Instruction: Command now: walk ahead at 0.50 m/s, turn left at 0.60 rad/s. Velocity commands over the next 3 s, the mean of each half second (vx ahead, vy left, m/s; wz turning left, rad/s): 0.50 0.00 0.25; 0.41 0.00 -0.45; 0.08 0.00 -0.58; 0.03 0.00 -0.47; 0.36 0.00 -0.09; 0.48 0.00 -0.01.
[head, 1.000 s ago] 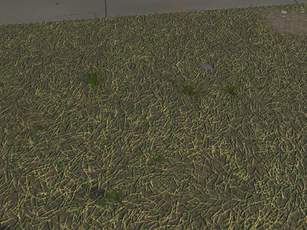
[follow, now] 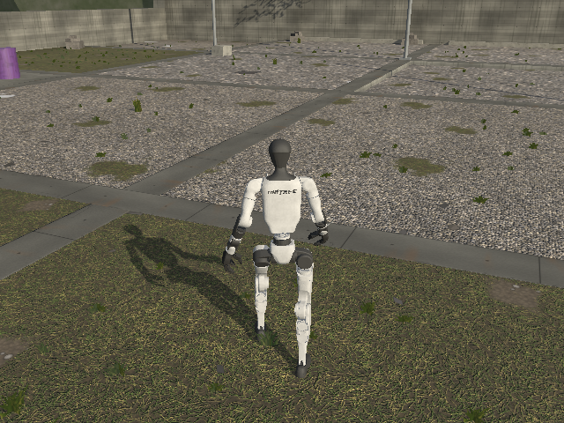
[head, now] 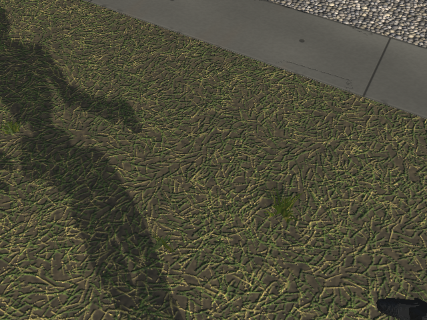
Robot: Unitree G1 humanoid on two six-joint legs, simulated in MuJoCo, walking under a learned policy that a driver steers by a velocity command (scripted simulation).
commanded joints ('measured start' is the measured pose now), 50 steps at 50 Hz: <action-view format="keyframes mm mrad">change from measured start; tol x32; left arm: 1 -37 209 52 -52 -18 5 9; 50 -52 140 33 -170 -4 76 39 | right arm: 1 -43 -91 -32 -98 -5 -9 10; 4 367 -241 -110 1 2 12 -21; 50 9 -124 -19 7 -30 -81 -46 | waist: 1 -64 -120 -15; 6 -217 135 -433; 24 -193 6 34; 33 5 -230 -468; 50 -85 -154 -138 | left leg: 1 87 -63 74 -41 -106 55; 4 740 -57 -61 -123 -75 173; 6 1043 258 -826 -363 -400 380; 14 452 98 -250 -475 193 261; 24 629 131 -61 -509 97 172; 30 740 119 44 -102 794 87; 33 -61 -169 -89 686 -500 -40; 34 -157 -99 -139 717 -443 -20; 50 244 -124 -108 -173 57 -85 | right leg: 1 13 -273 53 67 815 -138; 3 -71 -233 -1 398 980 -97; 5 -754 15 93 1043 -248 4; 6 -847 9 304 1140 -262 -9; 20 -680 -101 225 425 503 12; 27 -771 -43 223 298 325 -76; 31 -177 9 240 287 305 -188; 33 362 -321 1047 97 67 -431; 42 -380 -99 444 25 766 -295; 50 -271 -73 587 215 485 -168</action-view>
